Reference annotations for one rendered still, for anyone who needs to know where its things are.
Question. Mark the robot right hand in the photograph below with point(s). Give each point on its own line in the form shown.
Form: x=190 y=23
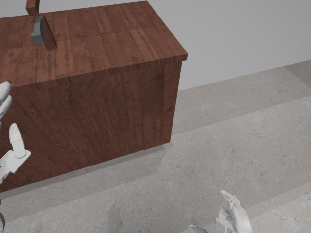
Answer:
x=236 y=221

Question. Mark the counter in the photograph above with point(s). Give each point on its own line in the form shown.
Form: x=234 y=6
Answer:
x=102 y=86

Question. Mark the tap lever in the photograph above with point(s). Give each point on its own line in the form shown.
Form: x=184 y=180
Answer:
x=37 y=35

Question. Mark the robot left hand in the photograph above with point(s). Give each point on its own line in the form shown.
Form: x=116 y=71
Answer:
x=12 y=160

